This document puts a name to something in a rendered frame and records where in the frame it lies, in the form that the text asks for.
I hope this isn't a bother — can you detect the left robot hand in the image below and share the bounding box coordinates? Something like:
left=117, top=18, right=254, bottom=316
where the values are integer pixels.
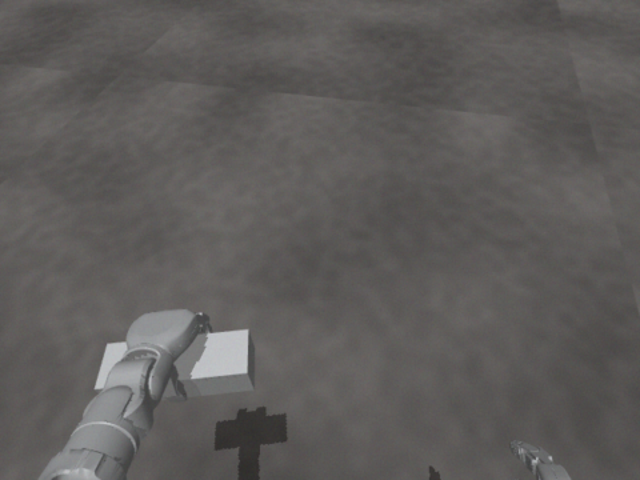
left=126, top=309, right=213, bottom=402

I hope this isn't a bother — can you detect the carton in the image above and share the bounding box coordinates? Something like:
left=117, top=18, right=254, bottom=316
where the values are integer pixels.
left=94, top=329, right=255, bottom=400

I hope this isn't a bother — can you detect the right robot hand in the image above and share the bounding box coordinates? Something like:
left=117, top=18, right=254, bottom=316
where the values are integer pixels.
left=510, top=440, right=571, bottom=480

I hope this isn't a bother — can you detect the left robot arm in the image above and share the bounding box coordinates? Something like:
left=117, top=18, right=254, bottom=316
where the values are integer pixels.
left=38, top=344, right=174, bottom=480

